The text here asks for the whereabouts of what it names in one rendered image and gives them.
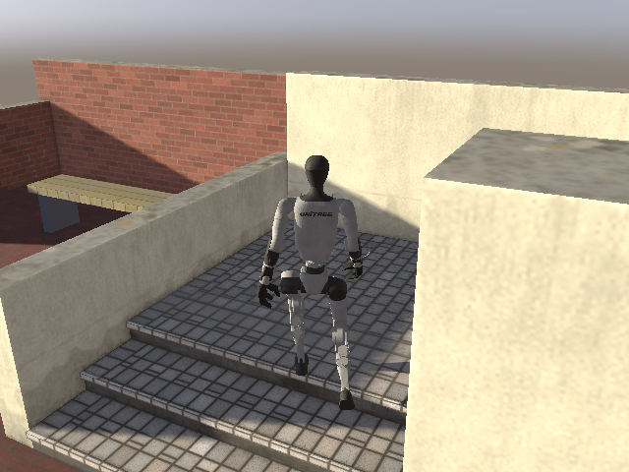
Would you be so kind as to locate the robot head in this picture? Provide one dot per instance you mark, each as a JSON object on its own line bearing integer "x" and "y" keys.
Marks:
{"x": 317, "y": 168}

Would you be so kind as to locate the robot left hand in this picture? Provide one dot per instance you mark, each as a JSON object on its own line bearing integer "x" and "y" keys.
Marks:
{"x": 262, "y": 293}

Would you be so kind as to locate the robot right hand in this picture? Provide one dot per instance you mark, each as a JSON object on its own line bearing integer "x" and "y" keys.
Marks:
{"x": 356, "y": 274}

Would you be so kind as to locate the right robot forearm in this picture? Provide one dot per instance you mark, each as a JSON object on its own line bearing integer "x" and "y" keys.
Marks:
{"x": 356, "y": 257}

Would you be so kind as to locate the left robot forearm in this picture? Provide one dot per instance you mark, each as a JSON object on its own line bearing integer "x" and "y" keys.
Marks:
{"x": 269, "y": 265}

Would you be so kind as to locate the humanoid robot torso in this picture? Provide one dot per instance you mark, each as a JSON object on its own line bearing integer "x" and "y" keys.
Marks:
{"x": 315, "y": 226}

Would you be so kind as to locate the robot right upper arm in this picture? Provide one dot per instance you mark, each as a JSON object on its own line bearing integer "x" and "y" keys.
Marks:
{"x": 347, "y": 209}

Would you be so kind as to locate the robot left upper arm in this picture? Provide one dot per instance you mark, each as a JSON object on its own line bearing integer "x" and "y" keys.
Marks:
{"x": 280, "y": 222}

